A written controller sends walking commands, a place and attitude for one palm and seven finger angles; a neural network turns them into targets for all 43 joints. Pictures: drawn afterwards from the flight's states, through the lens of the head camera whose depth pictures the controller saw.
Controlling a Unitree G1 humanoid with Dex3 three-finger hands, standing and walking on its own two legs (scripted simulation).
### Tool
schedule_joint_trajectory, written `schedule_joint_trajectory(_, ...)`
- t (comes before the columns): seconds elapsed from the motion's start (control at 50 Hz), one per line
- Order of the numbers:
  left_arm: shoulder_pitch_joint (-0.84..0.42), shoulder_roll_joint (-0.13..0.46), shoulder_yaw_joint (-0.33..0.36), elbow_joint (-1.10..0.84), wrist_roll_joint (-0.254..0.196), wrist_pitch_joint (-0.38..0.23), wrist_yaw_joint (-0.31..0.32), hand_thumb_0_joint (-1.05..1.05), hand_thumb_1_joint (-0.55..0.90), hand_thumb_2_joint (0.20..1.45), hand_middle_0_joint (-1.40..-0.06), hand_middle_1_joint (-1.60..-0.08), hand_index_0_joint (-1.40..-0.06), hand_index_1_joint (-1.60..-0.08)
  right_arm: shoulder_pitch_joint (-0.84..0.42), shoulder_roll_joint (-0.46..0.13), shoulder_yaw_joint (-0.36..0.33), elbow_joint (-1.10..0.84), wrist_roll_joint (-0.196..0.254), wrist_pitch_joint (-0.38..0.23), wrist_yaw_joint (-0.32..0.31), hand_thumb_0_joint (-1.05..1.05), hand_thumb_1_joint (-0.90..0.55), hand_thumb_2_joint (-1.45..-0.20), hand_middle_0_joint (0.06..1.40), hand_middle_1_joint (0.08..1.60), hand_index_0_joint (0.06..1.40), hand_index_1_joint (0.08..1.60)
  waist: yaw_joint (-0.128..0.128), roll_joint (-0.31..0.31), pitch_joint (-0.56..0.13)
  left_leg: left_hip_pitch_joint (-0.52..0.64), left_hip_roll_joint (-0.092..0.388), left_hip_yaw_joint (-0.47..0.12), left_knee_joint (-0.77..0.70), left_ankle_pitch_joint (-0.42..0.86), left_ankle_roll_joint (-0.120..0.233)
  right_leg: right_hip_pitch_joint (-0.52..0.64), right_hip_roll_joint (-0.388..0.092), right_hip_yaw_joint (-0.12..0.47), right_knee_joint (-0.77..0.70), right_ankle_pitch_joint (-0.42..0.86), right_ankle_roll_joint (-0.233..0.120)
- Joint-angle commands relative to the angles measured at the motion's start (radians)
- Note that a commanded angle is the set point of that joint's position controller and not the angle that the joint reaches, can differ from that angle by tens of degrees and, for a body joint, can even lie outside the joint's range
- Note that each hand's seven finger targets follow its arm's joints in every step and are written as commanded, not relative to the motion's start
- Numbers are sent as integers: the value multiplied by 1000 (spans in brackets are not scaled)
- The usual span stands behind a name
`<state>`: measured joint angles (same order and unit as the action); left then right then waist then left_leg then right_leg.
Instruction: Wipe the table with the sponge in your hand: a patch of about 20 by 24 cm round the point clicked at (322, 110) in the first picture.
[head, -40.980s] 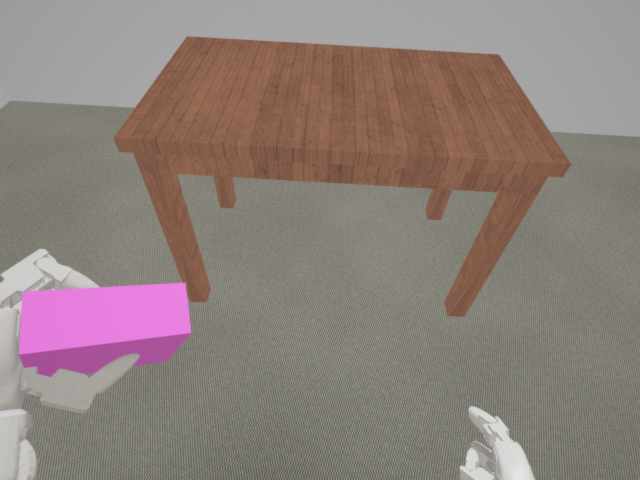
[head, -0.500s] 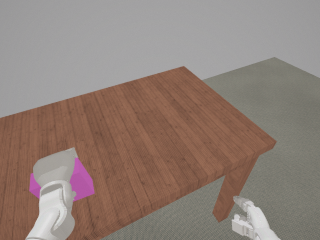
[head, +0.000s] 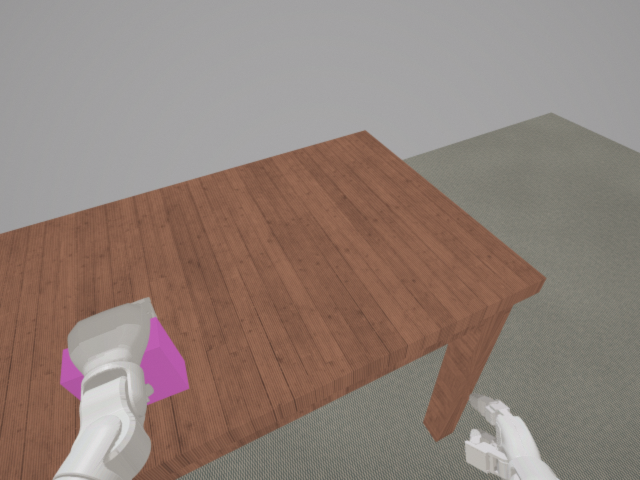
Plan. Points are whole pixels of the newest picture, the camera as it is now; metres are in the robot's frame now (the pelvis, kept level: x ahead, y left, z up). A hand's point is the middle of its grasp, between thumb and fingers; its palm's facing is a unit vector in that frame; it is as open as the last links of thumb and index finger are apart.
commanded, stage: wipe back along the first lane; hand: left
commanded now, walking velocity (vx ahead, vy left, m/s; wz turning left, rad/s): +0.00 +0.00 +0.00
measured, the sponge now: (137, 378) +0.24 +0.30 -0.01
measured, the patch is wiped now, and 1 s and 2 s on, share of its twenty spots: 1.00 1.00 1.00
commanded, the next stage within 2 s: lift the sponge slowly off the table in 0.46 s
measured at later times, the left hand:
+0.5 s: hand (131, 358) +0.25 +0.29 +0.03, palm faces +0.00 -0.05 -1.00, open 9.2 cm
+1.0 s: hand (127, 360) +0.24 +0.29 +0.04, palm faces +0.01 -0.11 -0.99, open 9.2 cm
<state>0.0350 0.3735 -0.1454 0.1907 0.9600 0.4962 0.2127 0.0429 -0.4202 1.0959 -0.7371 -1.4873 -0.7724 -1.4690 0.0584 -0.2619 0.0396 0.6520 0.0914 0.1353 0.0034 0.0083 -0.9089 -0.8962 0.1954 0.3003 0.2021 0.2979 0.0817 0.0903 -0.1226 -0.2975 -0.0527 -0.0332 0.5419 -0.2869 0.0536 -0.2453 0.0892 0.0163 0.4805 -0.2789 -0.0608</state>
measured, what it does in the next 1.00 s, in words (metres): stands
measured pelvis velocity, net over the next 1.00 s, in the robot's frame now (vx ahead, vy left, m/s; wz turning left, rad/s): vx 0.00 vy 0.00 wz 0.00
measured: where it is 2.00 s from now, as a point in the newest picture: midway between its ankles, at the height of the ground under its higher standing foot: outside the picture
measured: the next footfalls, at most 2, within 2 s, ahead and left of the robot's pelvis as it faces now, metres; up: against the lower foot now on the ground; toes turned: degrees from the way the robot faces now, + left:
none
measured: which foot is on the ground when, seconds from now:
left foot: down 0.00-1.00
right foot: down 0.00-1.00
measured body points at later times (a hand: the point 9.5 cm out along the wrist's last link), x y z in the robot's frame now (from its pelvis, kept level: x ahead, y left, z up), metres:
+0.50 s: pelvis +0.00 +0.00 +0.00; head -0.02 -0.03 +0.45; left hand +0.24 +0.29 +0.09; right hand +0.22 -0.22 -0.09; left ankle -0.01 +0.08 -0.74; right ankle -0.02 -0.09 -0.74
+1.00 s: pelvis +0.00 +0.00 +0.00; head -0.02 -0.03 +0.45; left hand +0.24 +0.29 +0.09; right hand +0.23 -0.21 -0.08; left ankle -0.01 +0.08 -0.74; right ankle -0.02 -0.09 -0.74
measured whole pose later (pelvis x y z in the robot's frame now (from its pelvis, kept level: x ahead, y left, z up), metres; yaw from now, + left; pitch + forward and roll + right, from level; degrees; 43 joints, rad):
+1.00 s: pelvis +0.00 +0.00 +0.00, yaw +0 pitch +1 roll -1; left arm 0.10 0.39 -0.13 0.10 0.92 0.48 0.18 0.03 -0.42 1.09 -0.75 -1.48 -0.78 -1.46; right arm 0.05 -0.26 0.03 0.65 0.08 0.12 -0.01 0.01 -0.91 -0.90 0.20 0.30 0.20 0.30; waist 0.08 0.09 -0.11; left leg -0.25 -0.05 -0.03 0.52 -0.29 0.06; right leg -0.19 0.09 0.02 0.45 -0.27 -0.06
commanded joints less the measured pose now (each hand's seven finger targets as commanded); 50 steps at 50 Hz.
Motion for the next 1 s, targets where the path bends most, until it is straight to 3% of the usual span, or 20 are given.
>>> schedule_joint_trajectory(0.0,10,-6,-28,-24,-65,-17,-50,0,100,1300,-1200,-1600,-1200,-1600,-205,-112,-46,-171,0,-50,-7,0,-900,-900,200,300,200,300,-8,-184,-56,15,20,-58,-51,205,5,42,-28,76,-54,296,-26)
schedule_joint_trajectory(0.06,-16,-23,-53,3,-62,-2,-51,0,100,1300,-1200,-1600,-1200,-1600,-205,-110,-42,-171,5,-50,-8,0,-900,-900,200,300,200,300,-11,-161,-20,10,20,-59,-56,179,6,12,-29,61,-65,245,-25)
schedule_joint_trajectory(0.1,-12,5,-21,-7,-63,-6,-49,0,100,1300,-1200,-1600,-1200,-1600,-202,-115,-48,-169,2,-52,-9,0,-900,-900,200,300,200,300,-5,-162,-44,13,20,-60,-54,187,6,27,-26,72,-58,259,-29)
schedule_joint_trajectory(0.16,10,-10,-32,6,-73,-9,-52,0,100,1300,-1200,-1600,-1200,-1600,-199,-111,-43,-171,4,-54,-12,0,-900,-900,200,300,200,300,-6,-186,-53,7,15,-51,-44,193,9,45,-33,73,-58,299,-22)
schedule_joint_trajectory(0.2,4,29,4,0,-75,-17,-52,0,100,1300,-1200,-1600,-1200,-1600,-195,-118,-46,-167,1,-53,-13,0,-900,-900,200,300,200,300,-5,-176,-53,2,16,-54,-47,186,7,46,-31,86,-56,294,-24)
schedule_joint_trajectory(0.26,30,4,-17,12,-74,-20,-55,0,100,1300,-1200,-1600,-1200,-1600,-196,-111,-41,-170,5,-54,-14,0,-900,-900,200,300,200,300,-7,-183,-44,-1,14,-51,-43,195,7,50,-35,78,-55,317,-20)
schedule_joint_trajectory(0.3,14,34,7,1,-68,-24,-53,0,100,1300,-1200,-1600,-1200,-1600,-195,-117,-47,-166,2,-54,-13,0,-900,-900,200,300,200,300,-6,-161,-40,4,17,-53,-46,195,5,40,-31,88,-55,303,-26)
schedule_joint_trajectory(0.38,12,-3,-28,10,-64,-21,-55,0,100,1300,-1200,-1600,-1200,-1600,-193,-110,-45,-172,3,-55,-13,0,-900,-900,200,300,200,300,-9,-169,-28,3,16,-51,-46,186,8,27,-31,75,-60,278,-23)
schedule_joint_trajectory(0.4,14,28,4,-3,-69,-23,-54,0,100,1300,-1200,-1600,-1200,-1600,-196,-115,-47,-171,2,-56,-14,0,-900,-900,200,300,200,300,-5,-162,-32,3,17,-55,-50,181,8,32,-31,83,-62,273,-25)
schedule_joint_trajectory(0.48,2,-1,-26,13,-66,-18,-54,0,100,1300,-1200,-1600,-1200,-1600,-197,-110,-45,-174,3,-56,-18,0,-900,-900,200,300,200,300,-8,-173,-34,-1,15,-50,-48,170,8,26,-31,76,-63,255,-21)
schedule_joint_trajectory(0.5,-20,35,9,9,-61,-22,-51,0,100,1300,-1200,-1600,-1200,-1600,-194,-118,-47,-168,1,-56,-18,0,-900,-900,200,300,200,300,-7,-164,-47,3,18,-55,-51,173,6,25,-28,83,-60,251,-26)
schedule_joint_trajectory(0.52,-20,13,-15,15,-60,-17,-52,0,100,1300,-1200,-1600,-1200,-1600,-196,-112,-43,-172,4,-55,-19,0,-900,-900,200,300,200,300,-7,-162,-45,2,16,-54,-51,169,8,25,-31,67,-62,238,-21)
schedule_joint_trajectory(0.56,-11,35,12,22,-63,-21,-52,0,100,1300,-1200,-1600,-1200,-1600,-192,-114,-45,-169,3,-56,-22,0,-900,-900,200,300,200,300,-4,-188,-53,0,14,-52,-45,176,8,41,-34,79,-62,270,-20)
schedule_joint_trajectory(0.6,-19,50,23,-31,-62,-26,-50,0,100,1300,-1200,-1600,-1200,-1600,-203,-115,-48,-174,-1,-57,-20,0,-900,-900,200,300,200,300,0,-157,-75,15,15,-54,-48,196,7,55,-34,87,-55,291,-25)
schedule_joint_trajectory(0.62,-25,34,8,-43,-64,-25,-50,0,100,1300,-1200,-1600,-1200,-1600,-200,-110,-47,-177,0,-57,-20,0,-900,-900,200,300,200,300,-3,-171,-87,23,13,-52,-44,205,11,65,-37,75,-56,306,-20)
schedule_joint_trajectory(0.68,-36,43,12,-54,-63,-20,-52,0,100,1300,-1200,-1600,-1200,-1600,-203,-110,-46,-176,-1,-57,-22,0,-900,-900,200,300,200,300,-7,-161,-66,26,14,-51,-50,203,11,58,-36,82,-63,300,-21)
schedule_joint_trajectory(0.7,-41,78,44,-80,-66,-23,-50,0,100,1300,-1200,-1600,-1200,-1600,-207,-114,-48,-176,-3,-57,-22,0,-900,-900,200,300,200,300,-1,-142,-75,30,15,-57,-55,204,11,66,-34,88,-62,296,-25)
schedule_joint_trajectory(0.8,-40,73,33,-148,-64,-18,-52,0,100,1300,-1200,-1600,-1200,-1600,-224,-107,-46,-183,-6,-60,-20,0,-900,-900,200,300,200,300,3,-92,-65,62,20,-63,-71,226,11,68,-32,78,-69,277,-30)
schedule_joint_trajectory(0.96,-31,114,77,-204,-60,-17,-46,0,100,1300,-1200,-1600,-1200,-1600,-233,-104,-45,-176,-9,-64,-19,0,-900,-900,200,300,200,300,13,-114,-77,88,24,-70,-84,261,10,101,-33,75,-76,310,-30)
schedule_joint_trajectory(0.98,-24,88,51,-227,-58,-17,-48,0,100,1300,-1200,-1600,-1200,-1600,-240,-101,-45,-181,-11,-66,-17,0,-900,-900,200,300,200,300,10,-102,-77,96,23,-66,-83,278,10,104,-33,74,-73,328,-31)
